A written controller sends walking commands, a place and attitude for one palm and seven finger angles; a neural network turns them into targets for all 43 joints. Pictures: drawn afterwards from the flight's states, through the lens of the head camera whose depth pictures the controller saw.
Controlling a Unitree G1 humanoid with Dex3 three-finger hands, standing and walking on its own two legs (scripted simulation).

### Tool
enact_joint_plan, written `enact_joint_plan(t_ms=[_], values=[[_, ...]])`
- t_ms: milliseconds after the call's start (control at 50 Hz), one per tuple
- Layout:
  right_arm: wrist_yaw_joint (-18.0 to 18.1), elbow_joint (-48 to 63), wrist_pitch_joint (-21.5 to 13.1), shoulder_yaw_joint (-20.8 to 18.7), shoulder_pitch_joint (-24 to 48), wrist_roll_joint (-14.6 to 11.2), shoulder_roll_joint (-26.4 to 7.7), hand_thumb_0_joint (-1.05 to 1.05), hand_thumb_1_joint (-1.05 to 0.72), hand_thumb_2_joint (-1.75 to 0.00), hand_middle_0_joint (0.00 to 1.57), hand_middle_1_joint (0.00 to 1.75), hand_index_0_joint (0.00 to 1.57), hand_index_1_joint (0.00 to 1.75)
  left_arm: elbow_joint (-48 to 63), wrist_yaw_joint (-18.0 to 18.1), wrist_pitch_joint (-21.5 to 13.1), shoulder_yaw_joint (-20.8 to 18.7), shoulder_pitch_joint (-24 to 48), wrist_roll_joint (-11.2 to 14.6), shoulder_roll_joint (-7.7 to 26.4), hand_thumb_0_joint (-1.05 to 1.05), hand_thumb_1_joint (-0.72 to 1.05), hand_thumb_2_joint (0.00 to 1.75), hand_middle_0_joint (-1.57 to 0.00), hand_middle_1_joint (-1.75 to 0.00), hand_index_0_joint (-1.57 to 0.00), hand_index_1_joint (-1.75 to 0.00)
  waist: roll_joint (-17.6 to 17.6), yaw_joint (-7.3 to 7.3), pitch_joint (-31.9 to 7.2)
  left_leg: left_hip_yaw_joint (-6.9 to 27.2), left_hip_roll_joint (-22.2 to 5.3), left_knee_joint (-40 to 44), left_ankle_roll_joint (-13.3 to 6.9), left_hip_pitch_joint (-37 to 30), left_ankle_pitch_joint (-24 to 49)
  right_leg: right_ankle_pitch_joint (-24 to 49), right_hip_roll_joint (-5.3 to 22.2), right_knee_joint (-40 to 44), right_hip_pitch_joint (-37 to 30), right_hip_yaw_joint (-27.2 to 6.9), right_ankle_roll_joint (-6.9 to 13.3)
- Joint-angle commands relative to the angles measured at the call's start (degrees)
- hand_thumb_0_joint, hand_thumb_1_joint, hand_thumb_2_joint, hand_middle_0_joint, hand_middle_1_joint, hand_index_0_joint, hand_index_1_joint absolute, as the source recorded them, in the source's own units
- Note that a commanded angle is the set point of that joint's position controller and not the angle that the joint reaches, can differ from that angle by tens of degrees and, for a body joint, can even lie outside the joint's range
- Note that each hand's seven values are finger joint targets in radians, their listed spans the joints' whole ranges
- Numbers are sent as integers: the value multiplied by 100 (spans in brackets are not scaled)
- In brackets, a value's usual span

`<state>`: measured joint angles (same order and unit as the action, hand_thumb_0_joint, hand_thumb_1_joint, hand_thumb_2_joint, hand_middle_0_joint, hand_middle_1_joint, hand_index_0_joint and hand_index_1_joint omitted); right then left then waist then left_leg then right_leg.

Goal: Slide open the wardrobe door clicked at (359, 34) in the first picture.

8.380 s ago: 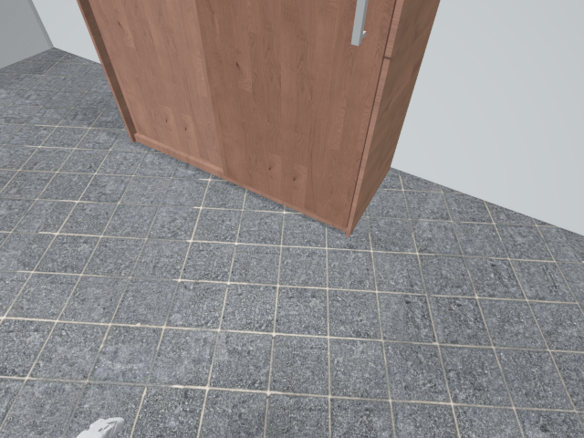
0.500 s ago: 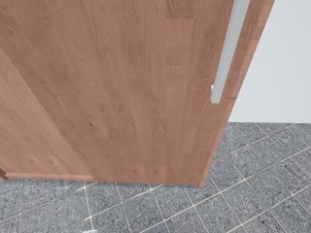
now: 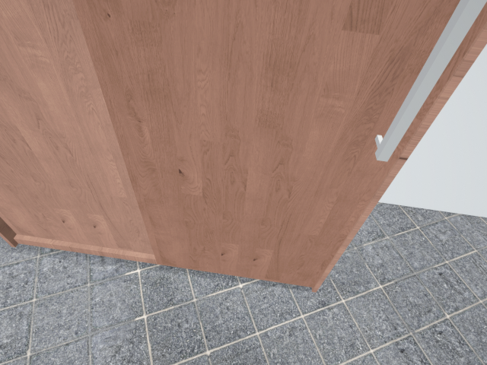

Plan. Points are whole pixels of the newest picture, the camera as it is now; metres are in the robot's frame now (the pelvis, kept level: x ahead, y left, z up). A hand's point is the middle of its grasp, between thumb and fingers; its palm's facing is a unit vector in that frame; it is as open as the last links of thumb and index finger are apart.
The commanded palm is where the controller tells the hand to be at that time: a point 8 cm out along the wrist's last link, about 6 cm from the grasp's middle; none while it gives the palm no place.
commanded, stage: come to a stop and stand still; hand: right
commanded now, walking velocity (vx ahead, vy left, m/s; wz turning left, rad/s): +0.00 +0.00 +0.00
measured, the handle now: (417, 82) +0.54 -0.25 +0.23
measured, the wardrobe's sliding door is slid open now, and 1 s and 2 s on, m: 0.00 0.00 0.00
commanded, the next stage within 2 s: look again from close up in 0.80 s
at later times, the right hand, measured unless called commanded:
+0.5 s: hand out of the picture -0.04 -0.16 -0.17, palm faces +0.05 +0.98 -0.18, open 7.4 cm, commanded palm none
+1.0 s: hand out of the picture -0.01 -0.19 -0.17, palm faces +0.03 +0.98 -0.22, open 7.4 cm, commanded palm none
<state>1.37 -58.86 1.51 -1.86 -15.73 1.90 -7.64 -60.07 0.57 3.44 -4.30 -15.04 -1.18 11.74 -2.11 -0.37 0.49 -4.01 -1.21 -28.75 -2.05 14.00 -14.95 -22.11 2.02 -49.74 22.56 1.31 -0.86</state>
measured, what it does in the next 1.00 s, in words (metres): steps on the spot: right foot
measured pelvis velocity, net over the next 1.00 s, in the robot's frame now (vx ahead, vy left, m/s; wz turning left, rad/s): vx -0.02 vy -0.02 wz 0.00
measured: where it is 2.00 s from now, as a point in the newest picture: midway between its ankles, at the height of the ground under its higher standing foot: outside the picture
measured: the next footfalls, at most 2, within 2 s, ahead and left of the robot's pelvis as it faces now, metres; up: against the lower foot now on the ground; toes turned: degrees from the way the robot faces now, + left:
right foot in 0.10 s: +0.00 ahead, -0.13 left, +0.00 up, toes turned -3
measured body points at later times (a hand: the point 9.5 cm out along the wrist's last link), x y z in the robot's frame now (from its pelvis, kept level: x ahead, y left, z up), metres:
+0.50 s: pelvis -0.03 +0.00 +0.00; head -0.02 +0.01 +0.45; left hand -0.04 +0.21 -0.16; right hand -0.04 -0.21 -0.16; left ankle +0.01 +0.10 -0.74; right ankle -0.04 -0.13 -0.74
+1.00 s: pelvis -0.02 -0.02 +0.00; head -0.02 +0.00 +0.45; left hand -0.04 +0.19 -0.17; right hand -0.01 -0.25 -0.15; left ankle +0.00 +0.10 -0.74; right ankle -0.04 -0.13 -0.74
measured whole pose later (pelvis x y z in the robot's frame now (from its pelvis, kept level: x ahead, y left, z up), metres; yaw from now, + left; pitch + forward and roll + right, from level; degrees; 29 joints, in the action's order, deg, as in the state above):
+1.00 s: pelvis -0.02 -0.02 +0.00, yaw +0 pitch -2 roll -1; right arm 1.4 -62.7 -1.0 0.0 -16.1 0.8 -8.3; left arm -62.7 1.2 -1.5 1.0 -19.0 -1.1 8.4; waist -1.6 0.0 1.0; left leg -3.5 -2.4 -28.4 -0.4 14.3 -12.7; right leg -15.4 -0.8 -25.4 8.6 3.3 0.9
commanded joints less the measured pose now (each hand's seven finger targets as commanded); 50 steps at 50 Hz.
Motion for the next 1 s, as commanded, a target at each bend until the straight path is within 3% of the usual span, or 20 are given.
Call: enact_joint_plan(t_ms=[0, 40, 60, 80, 100, 120, 140, 240, 300, 400, 420, 440, 460, 480, 500, 540, 580, 680, 700, 980], values=[[57, 60, -231, -165, -269, -73, -953, 0, -90, -90, 20, 30, 20, 30, 172, 82, -263, 151, 12, 54, -39, 0, 90, 90, -20, -30, -20, -30, 928, 192, -123, 1149, -1235, 934, -715, -647, 1657, -55, 46, 1643, -374, 102, -88], [75, -54, -239, -128, -146, -151, -850, 0, -90, -90, 20, 30, 20, 30, -83, 138, -354, 227, -397, 66, -56, 0, 90, 90, -20, -30, -20, -30, 689, 35, -281, 1034, -1043, 634, -402, -393, 1683, 1080, 123, 2879, -1307, -95, -25], [57, -101, -249, -68, -219, -187, -702, 0, -90, -90, 20, 30, 20, 30, -169, 159, -425, 245, -455, 51, 78, 0, 90, 90, -20, -30, -20, -30, 216, 95, -352, 812, -721, 526, -161, -242, 1654, 1964, 432, 2957, -1636, -431, 110], [49, -130, -244, -42, -219, -185, -637, 0, -90, -90, 20, 30, 20, 30, -194, 181, -445, 247, -357, 41, 214, 0, 90, 90, -20, -30, -20, -30, 39, 176, -310, 669, -546, 612, 1, -286, 1510, 2406, 675, 2826, -1585, -528, 191], [39, -173, -262, -31, -243, -181, -601, 0, -90, -90, 20, 30, 20, 30, -241, 221, -462, 256, -369, 35, 286, 0, 90, 90, -20, -30, -20, -30, 129, 181, -356, 630, -505, 611, 54, -454, 1703, 2649, 737, 2645, -1547, -511, 200], [48, -252, -223, -26, -107, -184, -651, 0, -90, -90, 20, 30, 20, 30, -324, 211, -470, 265, -300, 54, 202, 0, 90, 90, -20, -30, -20, -30, -395, 148, -358, 460, -542, 543, 85, -622, 1590, 2612, 690, 2793, -1414, -474, 194], [49, -279, -204, -32, -51, -192, -698, 0, -90, -90, 20, 30, 20, 30, -364, 206, -441, 290, -283, 56, 161, 0, 90, 90, -20, -30, -20, -30, -422, 164, -228, 465, -498, 612, 93, -742, 1258, 2123, 664, 2968, -1181, -477, 171], [35, -446, -169, 17, -91, -159, -638, 0, -90, -90, 20, 30, 20, 30, -391, 183, -375, 308, -342, 45, 38, 0, 90, 90, -20, -30, -20, -30, 74, 141, 508, 649, -504, 1110, 93, -402, 275, 751, 447, 3273, -835, -378, 130], [35, -472, -176, 32, -161, -145, -624, 0, -90, -90, 20, 30, 20, 30, -434, 176, -358, 314, -502, 37, 20, 0, 90, 90, -20, -30, -20, -30, 365, 94, 564, 725, -514, 1303, 92, -184, -139, 653, 371, 3237, -989, -290, 133], [48, -479, -205, 24, -261, -140, -581, 0, -90, -90, 20, 30, 20, 30, -438, 163, -372, 320, -657, 35, -27, 0, 90, 90, -20, -30, -20, -30, 396, 49, 494, 748, -532, 1375, 90, -103, -281, 673, 325, 3204, -1067, -237, 146], [48, -480, -213, 28, -294, -142, -550, 0, -90, -90, 20, 30, 20, 30, -428, 165, -384, 332, -660, 34, -21, 0, 90, 90, -20, -30, -20, -30, 339, 56, 492, 769, -537, 1354, 85, -95, -214, 724, 319, 3199, -1058, -238, 148], [284, -626, -392, 113, -782, -53, -660, 0, -90, -90, 20, 30, 20, 30, -84, 67, -508, 339, -44, 54, 255, 0, 90, 90, -20, -30, -20, -30, 160, 270, 681, 871, -814, 849, 153, -213, 2090, 905, 379, 2121, -579, 81, 2], [229, -402, -430, 63, -623, -91, -945, 0, -90, -90, 20, 30, 20, 30, 102, 65, -432, 346, -432, 56, -83, 0, 90, 90, -20, -30, -20, -30, 73, -53, 48, 1232, -1105, 1085, -139, -169, 669, 178, 129, 2044, -828, -75, 28], [181, -308, -443, 60, -412, -81, -917, 0, -90, -90, 20, 30, 20, 30, 62, 44, -454, 360, -674, 50, -90, 0, 90, 90, -20, -30, -20, -30, 167, -143, -156, 1133, -998, 1112, -275, 138, -500, 348, 132, 2110, -1109, -74, 63], [144, -227, -461, 71, -267, -78, -842, 0, -90, -90, 20, 30, 20, 30, 67, 23, -490, 385, -872, 4, -131, 0, 90, 90, -20, -30, -20, -30, 89, -198, -227, 937, -886, 1000, -299, 286, -587, 650, 127, 2159, -1274, -73, 96], [99, -216, -404, 103, -254, -99, -690, 0, -90, -90, 20, 30, 20, 30, 98, 48, -514, 392, -903, 7, -45, 0, 90, 90, -20, -30, -20, -30, 3, -153, 212, 772, -622, 820, -186, 425, -786, 668, 258, 2520, -909, -274, 181], [71, -238, -353, 129, -360, -108, -596, 0, -90, -90, 20, 30, 20, 30, 178, 73, -513, 404, -843, 17, 34, 0, 90, 90, -20, -30, -20, -30, 113, -50, 572, 704, -478, 727, -112, 288, -740, 394, 333, 2848, -450, -433, 256], [48, -265, -337, 142, -455, -125, -555, 0, -90, -90, 20, 30, 20, 30, 163, 94, -559, 421, -826, 17, 175, 0, 90, 90, -20, -30, -20, -30, 235, 25, 657, 643, -446, 606, -65, 20, -363, 326, 337, 3123, -311, -524, 287], [52, -250, -333, 143, -441, -117, -582, 0, -90, -90, 20, 30, 20, 30, 134, 93, -572, 426, -833, 15, 166, 0, 90, 90, -20, -30, -20, -30, 114, 30, 634, 599, -436, 540, -64, -44, -201, 414, 355, 3182, -328, -559, 293], [49, -227, -352, 89, -306, -131, -698, 0, -90, -90, 20, 30, 20, 30, -130, 117, -612, 422, -685, 29, 252, 0, 90, 90, -20, -30, -20, -30, 253, 64, 379, 612, -527, 522, -49, -308, 526, 1090, 359, 3103, -744, -396, 276]])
